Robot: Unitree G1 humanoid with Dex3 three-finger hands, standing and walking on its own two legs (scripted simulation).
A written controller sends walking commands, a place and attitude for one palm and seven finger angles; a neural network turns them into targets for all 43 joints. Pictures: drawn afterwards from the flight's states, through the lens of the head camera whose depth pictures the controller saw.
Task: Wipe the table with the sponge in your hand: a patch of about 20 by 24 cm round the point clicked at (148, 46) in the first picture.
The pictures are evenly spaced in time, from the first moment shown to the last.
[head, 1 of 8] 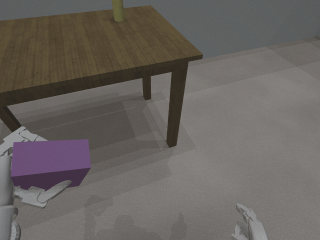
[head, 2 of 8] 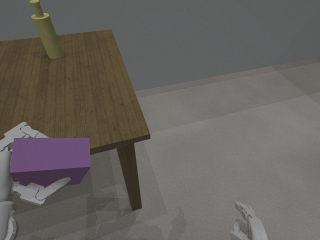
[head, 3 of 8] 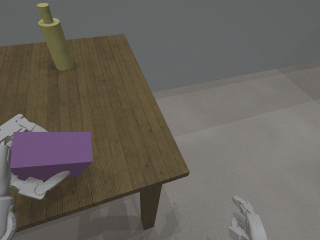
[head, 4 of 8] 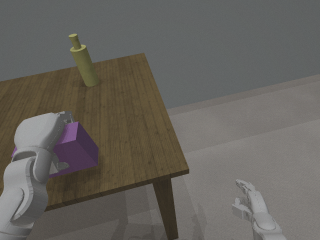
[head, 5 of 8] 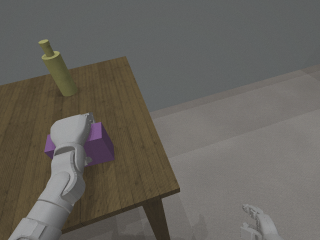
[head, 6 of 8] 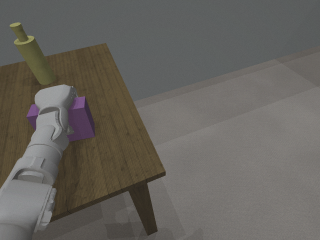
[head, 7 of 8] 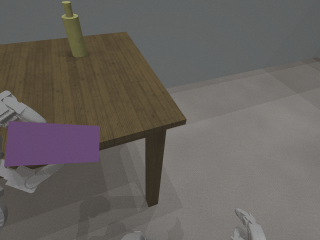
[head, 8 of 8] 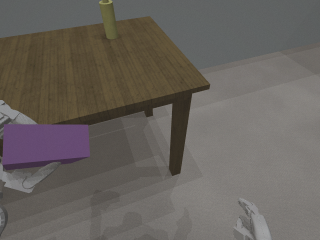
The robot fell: no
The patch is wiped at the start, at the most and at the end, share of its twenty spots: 0.00 1.00 1.00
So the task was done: yes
